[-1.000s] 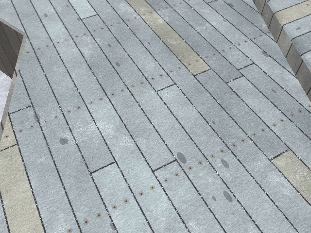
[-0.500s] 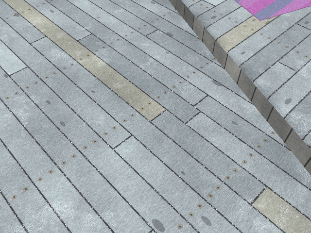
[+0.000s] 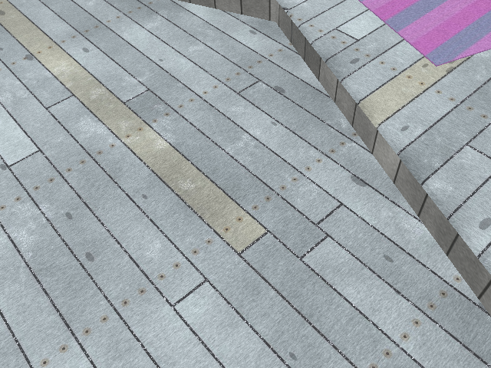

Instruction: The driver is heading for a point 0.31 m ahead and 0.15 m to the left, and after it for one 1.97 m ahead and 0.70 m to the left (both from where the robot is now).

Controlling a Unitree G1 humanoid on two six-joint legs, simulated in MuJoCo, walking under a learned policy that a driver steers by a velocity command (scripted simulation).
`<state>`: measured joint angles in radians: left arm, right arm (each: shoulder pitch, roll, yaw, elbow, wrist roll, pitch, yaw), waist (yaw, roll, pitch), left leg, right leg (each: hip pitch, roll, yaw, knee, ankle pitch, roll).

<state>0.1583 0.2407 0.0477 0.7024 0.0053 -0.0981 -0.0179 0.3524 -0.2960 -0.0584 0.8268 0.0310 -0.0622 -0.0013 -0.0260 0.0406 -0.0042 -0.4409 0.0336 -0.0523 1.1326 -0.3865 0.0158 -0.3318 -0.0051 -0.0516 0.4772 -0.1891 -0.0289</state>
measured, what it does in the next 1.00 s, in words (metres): walks ahead, turning left: left foot, then right foot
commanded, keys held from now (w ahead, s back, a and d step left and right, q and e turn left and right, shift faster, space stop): w+q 0.24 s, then q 0.64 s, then no key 0.12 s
